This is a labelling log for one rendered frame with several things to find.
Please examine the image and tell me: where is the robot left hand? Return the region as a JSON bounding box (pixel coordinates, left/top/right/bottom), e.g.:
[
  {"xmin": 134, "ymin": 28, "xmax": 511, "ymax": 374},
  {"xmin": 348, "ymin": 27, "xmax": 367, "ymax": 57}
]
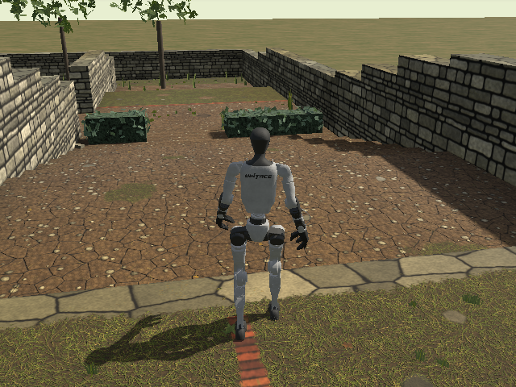
[{"xmin": 216, "ymin": 215, "xmax": 235, "ymax": 230}]

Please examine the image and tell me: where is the left robot forearm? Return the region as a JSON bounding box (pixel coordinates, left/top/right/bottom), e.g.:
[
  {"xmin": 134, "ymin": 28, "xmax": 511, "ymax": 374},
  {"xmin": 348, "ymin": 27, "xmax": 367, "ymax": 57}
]
[{"xmin": 217, "ymin": 192, "xmax": 229, "ymax": 218}]

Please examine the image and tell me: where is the robot right hand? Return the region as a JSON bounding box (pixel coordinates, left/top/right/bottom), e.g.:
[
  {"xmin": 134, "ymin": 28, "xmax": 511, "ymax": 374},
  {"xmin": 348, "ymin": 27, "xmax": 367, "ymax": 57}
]
[{"xmin": 290, "ymin": 230, "xmax": 309, "ymax": 250}]

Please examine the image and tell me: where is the right robot forearm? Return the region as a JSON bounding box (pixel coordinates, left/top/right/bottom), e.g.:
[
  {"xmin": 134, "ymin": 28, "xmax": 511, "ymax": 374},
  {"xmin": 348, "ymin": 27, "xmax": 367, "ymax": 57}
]
[{"xmin": 289, "ymin": 196, "xmax": 306, "ymax": 233}]

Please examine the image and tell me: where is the robot right upper arm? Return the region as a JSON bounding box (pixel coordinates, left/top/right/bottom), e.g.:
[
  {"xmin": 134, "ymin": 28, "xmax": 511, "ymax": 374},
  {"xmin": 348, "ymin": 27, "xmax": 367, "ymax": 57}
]
[{"xmin": 276, "ymin": 163, "xmax": 298, "ymax": 209}]

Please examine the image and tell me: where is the robot right foot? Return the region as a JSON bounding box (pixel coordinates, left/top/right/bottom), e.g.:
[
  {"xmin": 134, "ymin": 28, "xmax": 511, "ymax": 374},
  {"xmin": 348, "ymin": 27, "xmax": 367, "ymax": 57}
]
[{"xmin": 268, "ymin": 301, "xmax": 280, "ymax": 321}]

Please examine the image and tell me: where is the robot left upper arm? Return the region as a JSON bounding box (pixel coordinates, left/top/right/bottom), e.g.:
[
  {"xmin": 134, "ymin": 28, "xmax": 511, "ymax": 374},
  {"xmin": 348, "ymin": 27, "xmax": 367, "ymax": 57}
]
[{"xmin": 221, "ymin": 161, "xmax": 243, "ymax": 205}]

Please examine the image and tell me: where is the robot right thigh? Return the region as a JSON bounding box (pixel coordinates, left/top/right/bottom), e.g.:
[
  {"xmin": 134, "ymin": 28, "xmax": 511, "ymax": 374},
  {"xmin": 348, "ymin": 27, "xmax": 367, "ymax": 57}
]
[{"xmin": 268, "ymin": 225, "xmax": 285, "ymax": 275}]

